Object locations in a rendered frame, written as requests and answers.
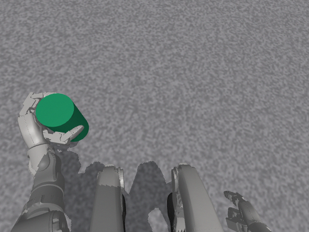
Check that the right robot hand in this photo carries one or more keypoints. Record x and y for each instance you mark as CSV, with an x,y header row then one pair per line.
x,y
239,220

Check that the right robot foot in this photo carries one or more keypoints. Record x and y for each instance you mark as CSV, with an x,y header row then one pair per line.
x,y
171,211

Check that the can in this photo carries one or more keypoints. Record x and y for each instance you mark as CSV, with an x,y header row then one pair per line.
x,y
59,113

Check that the right robot arm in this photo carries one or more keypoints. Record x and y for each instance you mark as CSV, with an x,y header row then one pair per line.
x,y
258,227

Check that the left robot hand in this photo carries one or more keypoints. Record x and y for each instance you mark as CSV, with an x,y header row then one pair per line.
x,y
35,133

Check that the left robot arm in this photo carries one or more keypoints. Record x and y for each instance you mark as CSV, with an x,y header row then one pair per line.
x,y
44,212

